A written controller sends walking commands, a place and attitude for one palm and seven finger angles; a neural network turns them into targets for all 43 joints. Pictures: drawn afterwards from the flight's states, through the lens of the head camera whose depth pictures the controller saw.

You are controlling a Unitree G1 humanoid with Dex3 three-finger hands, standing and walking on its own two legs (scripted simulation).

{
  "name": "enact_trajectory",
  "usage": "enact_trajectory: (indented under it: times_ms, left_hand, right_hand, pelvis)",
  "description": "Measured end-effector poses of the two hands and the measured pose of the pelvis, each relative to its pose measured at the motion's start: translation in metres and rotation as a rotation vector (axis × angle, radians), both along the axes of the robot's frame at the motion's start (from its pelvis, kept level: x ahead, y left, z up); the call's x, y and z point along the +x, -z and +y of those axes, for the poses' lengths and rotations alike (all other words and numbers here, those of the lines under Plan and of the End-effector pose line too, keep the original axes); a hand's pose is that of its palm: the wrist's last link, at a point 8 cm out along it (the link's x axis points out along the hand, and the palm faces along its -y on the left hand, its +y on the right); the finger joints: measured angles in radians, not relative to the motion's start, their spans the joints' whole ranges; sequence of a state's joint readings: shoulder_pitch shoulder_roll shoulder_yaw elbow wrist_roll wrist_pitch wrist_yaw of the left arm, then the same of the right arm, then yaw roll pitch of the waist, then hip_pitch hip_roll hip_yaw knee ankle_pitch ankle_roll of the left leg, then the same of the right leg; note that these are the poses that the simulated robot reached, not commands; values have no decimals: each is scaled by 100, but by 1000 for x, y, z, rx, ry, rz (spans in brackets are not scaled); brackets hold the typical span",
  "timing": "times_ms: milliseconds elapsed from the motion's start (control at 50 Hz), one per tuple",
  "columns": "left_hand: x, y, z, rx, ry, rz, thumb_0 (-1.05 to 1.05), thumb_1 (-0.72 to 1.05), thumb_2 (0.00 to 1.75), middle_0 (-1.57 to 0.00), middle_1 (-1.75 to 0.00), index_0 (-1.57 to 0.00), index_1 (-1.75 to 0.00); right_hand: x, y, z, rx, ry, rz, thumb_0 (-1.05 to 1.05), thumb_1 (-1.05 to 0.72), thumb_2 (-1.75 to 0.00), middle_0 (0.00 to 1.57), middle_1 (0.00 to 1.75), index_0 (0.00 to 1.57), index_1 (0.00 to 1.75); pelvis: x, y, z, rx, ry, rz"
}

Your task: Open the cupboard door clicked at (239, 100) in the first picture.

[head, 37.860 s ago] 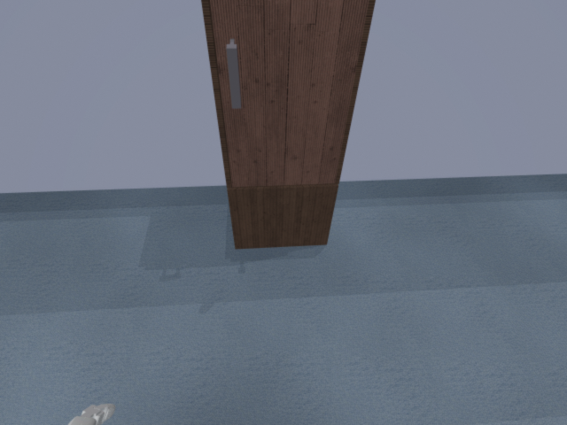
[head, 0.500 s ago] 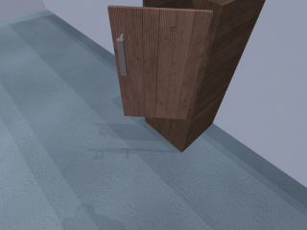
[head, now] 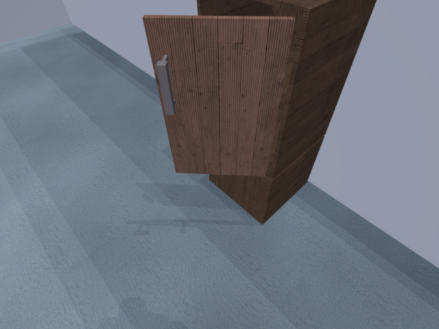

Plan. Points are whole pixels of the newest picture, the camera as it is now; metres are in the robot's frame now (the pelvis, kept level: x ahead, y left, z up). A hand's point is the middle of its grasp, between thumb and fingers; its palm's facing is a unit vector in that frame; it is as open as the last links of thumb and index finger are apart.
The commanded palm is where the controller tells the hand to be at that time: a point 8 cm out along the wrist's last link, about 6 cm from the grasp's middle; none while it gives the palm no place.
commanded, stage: shuffle to correct the standing spot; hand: left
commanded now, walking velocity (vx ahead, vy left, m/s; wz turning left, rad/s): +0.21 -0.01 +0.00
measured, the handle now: (168, 85) +0.71 +0.19 +0.06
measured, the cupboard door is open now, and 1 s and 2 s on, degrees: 43 43 43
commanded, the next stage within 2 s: come to a stop and stand still in 0.56 s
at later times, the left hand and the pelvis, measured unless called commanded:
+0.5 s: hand out of the picture +0.15 +0.22 -0.17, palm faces +0.03 -0.99 -0.16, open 7.3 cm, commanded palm none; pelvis +0.13 +0.05 +0.01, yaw -2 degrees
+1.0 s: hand (153, 268) +0.28 +0.18 -0.17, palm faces +0.05 -0.98 -0.20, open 7.2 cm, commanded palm none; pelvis +0.19 +0.01 +0.00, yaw +1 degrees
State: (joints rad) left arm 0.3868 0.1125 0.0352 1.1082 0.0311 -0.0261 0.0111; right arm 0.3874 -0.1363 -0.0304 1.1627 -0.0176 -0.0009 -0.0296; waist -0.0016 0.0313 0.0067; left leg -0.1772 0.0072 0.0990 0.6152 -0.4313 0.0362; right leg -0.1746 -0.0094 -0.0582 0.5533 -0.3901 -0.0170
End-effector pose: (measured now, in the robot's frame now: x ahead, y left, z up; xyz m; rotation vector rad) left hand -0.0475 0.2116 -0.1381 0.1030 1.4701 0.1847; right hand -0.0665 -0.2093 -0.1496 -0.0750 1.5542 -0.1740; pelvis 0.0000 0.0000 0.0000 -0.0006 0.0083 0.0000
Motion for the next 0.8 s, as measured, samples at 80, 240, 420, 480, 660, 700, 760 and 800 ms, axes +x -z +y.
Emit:
enact_trajectory:
  times_ms: [80,240,420,480,660,700,760,800]
  left_hand:
    - [-9,-3,-7,-11,-53,39,0,91,89,-20,-30,-20,-30]
    - [-6,2,-3,-92,-76,192,0,91,89,-20,-30,-20,-30]
    - [122,13,50,-49,13,21,1,91,89,-20,-30,-20,-30]
    - [179,4,60,-24,41,-94,0,91,89,-20,-30,-20,-30]
    - [297,-14,52,28,136,-236,0,93,89,-20,-30,-20,-30]
    - [315,-14,41,32,154,-251,0,92,89,-20,-30,-20,-30]
    - [333,-9,23,42,160,-275,0,92,89,-20,-30,-20,-30]
    - [336,-8,11,32,155,-274,0,92,89,-20,-30,-20,-30]
  right_hand:
    - [39,-7,-8,-20,-43,-16,1,-91,-90,20,29,20,30]
    - [181,-16,0,-85,-102,-257,1,-92,-90,20,29,20,30]
    - [237,-26,31,-110,-60,-360,0,-94,-90,20,29,20,30]
    - [232,-29,28,-111,-50,-314,-1,-96,-90,20,30,20,30]
    - [198,-18,21,-50,38,-122,0,-92,-90,20,30,20,30]
    - [193,-13,15,-37,59,-81,0,-92,-90,20,30,20,30]
    - [193,-3,2,-27,74,-30,1,-91,-90,20,30,20,30]
    - [200,-3,-6,-32,70,-13,1,-91,-90,20,30,20,30]
  pelvis:
    - [16,-3,1,-7,-8,5]
    - [64,1,27,-18,-9,1]
    - [113,-3,50,-6,28,-12]
    - [127,-10,51,-3,31,-3]
    - [169,-12,28,6,30,0]
    - [180,-8,18,6,30,-1]
    - [194,0,4,0,26,-6]
    - [200,-1,-1,-10,8,-11]
